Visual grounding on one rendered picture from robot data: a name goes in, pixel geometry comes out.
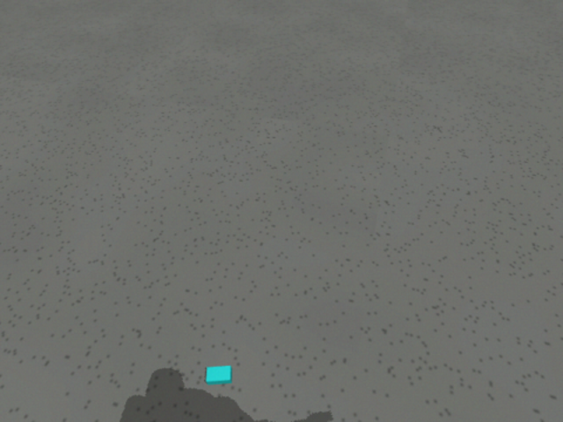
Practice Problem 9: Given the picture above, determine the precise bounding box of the small box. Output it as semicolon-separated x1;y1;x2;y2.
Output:
206;366;232;385

